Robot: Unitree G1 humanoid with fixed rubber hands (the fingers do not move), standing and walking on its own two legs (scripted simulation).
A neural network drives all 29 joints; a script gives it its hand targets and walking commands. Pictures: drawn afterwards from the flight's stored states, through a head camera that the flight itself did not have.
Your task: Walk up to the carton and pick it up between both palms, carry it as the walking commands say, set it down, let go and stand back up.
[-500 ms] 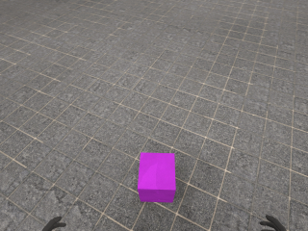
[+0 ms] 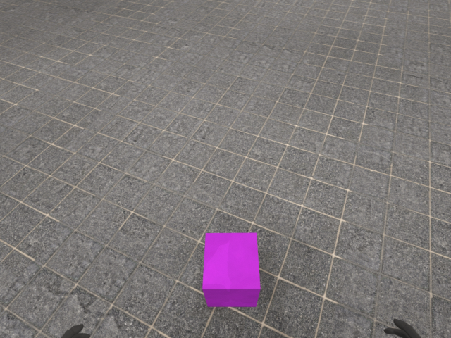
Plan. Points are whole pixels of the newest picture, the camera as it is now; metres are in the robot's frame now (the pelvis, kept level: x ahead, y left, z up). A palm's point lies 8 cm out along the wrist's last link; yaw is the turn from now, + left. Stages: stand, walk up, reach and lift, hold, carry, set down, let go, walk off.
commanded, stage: walk up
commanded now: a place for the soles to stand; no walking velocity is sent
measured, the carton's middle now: (231, 270) +0.45 +0.02 -0.64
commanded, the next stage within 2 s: none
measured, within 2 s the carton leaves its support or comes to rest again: neither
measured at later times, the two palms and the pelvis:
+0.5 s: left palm out of the picture +0.12 +0.32 -0.10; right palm out of the picture +0.10 -0.31 -0.11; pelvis +0.01 +0.01 -0.01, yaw -2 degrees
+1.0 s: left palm out of the picture +0.13 +0.32 -0.08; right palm out of the picture +0.13 -0.30 -0.09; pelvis +0.01 +0.01 +0.01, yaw +1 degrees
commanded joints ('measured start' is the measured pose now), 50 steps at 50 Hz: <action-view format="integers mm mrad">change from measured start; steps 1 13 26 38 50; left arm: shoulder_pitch -16 -15 -9 -95 -120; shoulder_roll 191 252 286 182 196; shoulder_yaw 41 74 80 49 38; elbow -66 -125 -134 -73 -2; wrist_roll -1 8 7 -16 -7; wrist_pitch -10 -25 -25 -1 -18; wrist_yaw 14 23 -7 -15 -4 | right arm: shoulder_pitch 12 3 34 1 -39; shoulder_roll -236 -151 -164 -214 -197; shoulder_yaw -48 -45 -11 14 10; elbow -62 -134 -137 -29 -4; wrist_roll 1 1 26 10 -5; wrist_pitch -12 -28 -13 -42 -10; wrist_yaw -8 -3 -29 -27 2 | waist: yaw -12 -17 4 23 6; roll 1 -127 -120 52 52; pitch -112 -25 -101 -119 -97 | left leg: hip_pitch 192 -96 -1 37 73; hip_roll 144 -11 -18 67 39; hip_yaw -123 -132 -165 -234 -206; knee -72 -9 162 -161 -229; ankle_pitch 357 -21 -164 361 246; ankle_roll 106 40 8 53 44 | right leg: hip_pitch -132 -21 -105 88 77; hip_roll -36 -197 -337 -112 -143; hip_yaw -30 289 312 -12 -12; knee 21 -74 -217 -141 -264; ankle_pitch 445 562 400 429 370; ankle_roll -52 -218 -272 -80 -65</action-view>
